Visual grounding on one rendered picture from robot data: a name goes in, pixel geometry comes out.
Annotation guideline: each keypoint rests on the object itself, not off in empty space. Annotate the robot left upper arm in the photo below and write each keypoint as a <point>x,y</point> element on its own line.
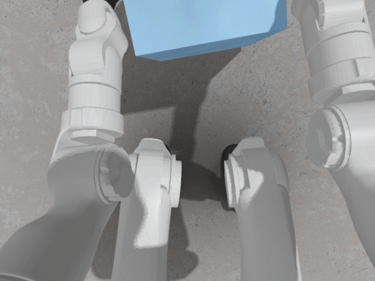
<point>86,183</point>

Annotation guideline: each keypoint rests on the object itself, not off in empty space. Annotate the carton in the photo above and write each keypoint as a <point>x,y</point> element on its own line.
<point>171,29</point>

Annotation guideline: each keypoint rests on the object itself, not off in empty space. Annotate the robot left thigh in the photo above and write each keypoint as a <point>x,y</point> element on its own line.
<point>143,228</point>

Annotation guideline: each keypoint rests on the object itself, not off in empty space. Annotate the robot right foot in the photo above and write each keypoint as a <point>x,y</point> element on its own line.
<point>228,150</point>

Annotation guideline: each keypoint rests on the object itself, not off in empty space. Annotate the robot left forearm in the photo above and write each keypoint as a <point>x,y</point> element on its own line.
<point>93,113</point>

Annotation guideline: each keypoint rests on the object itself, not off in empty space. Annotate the robot right forearm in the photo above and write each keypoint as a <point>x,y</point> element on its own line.
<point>339,49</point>

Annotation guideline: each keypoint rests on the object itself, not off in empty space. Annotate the robot right upper arm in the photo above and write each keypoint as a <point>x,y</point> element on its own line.
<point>341,138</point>

